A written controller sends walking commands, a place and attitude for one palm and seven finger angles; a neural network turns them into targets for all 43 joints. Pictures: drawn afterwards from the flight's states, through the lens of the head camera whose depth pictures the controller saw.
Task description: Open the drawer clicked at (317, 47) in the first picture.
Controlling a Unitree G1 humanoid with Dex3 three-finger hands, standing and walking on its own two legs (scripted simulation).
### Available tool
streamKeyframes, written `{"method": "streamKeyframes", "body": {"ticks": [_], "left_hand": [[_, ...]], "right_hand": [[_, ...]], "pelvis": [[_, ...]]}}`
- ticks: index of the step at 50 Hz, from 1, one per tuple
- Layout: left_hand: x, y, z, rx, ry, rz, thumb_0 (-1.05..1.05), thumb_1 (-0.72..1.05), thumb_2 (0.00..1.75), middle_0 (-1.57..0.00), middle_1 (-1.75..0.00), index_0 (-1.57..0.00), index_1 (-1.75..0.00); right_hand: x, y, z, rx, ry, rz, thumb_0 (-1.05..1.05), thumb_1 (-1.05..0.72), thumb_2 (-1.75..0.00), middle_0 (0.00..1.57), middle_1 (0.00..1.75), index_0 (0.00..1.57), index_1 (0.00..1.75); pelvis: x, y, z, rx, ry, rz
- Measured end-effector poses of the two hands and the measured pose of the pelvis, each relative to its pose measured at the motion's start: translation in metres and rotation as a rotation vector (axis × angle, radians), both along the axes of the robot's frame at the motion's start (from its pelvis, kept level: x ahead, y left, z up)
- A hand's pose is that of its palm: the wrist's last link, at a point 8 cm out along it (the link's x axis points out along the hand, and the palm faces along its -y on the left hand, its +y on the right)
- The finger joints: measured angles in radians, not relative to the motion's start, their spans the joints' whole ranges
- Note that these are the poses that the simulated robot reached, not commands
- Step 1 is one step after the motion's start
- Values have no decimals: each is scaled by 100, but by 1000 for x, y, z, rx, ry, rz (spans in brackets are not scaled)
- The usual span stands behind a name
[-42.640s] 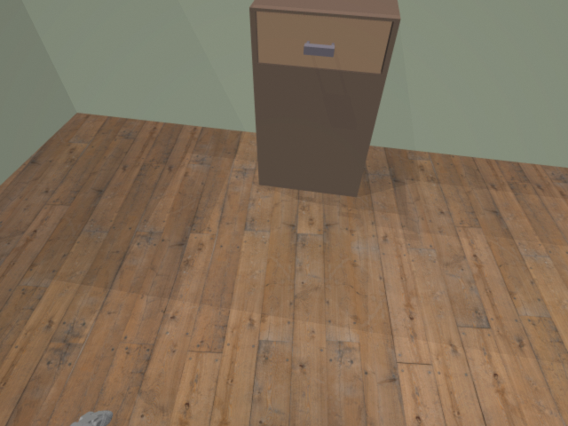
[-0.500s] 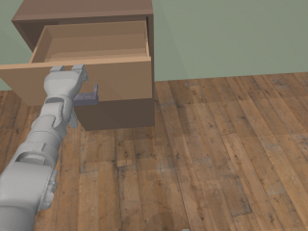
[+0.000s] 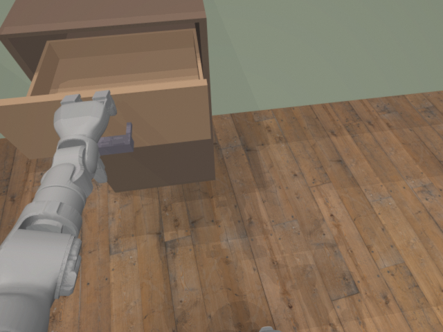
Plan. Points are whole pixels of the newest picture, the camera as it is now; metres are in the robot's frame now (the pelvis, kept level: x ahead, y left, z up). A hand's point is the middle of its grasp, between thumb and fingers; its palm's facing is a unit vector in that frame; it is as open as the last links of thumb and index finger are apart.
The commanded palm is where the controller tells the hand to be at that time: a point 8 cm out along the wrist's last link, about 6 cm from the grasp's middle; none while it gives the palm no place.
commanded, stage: re-aim the fingers above the handle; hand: left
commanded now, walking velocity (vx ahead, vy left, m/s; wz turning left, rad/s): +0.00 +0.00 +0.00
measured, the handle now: (108, 137) +0.53 +0.23 -0.01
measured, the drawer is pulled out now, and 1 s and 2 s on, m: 0.24 0.24 0.24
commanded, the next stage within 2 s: lower the fingers behind the handle in 1.22 s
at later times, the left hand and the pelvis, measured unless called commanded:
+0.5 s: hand (102, 133) +0.49 +0.21 +0.05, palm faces -0.03 -0.02 -1.00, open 13.6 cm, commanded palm +0.47 +0.22 +0.11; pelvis +0.01 +0.00 +0.00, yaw +1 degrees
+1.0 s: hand (96, 137) +0.49 +0.23 +0.04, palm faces -0.04 -0.03 -1.00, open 13.7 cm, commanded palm +0.47 +0.22 +0.11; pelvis +0.01 +0.00 +0.00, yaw +1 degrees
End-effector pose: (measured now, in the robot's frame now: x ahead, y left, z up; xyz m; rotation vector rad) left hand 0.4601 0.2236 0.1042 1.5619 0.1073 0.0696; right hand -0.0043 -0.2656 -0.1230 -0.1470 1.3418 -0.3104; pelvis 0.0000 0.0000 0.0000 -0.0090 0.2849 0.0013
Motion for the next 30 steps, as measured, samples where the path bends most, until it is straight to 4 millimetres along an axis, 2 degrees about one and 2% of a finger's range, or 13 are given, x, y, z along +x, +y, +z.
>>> {"method": "streamKeyframes", "body": {"ticks": [4, 14, 22, 30], "left_hand": [[-3, 4, 1, 6, 24, -6, 0, -49, 30, -32, -120, -32, -120], [6, -8, -4, -17, 5, -59, 0, -49, 30, -32, -120, -32, -120], [12, -10, -2, -15, -8, -34, 0, -49, 30, -36, -123, -35, -125], [12, -11, 0, -11, 21, -24, 0, -49, 30, -34, -121, -33, -123]], "right_hand": [[15, 0, 2, -9, -29, 24, 1, -91, -90, 20, 30, 21, 30], [41, -5, 7, -40, -73, 74, 1, -91, -90, 20, 30, 21, 30], [34, -5, 2, -23, -38, 61, 1, -91, -90, 20, 30, 21, 30], [21, -5, 1, -12, -17, 29, 1, -91, -90, 20, 30, 21, 30]], "pelvis": [[1, 1, 1, -3, -8, 13], [2, 2, -2, -5, 7, 27], [6, 0, -3, -4, 18, 20], [6, -5, -1, -1, 8, 11]]}}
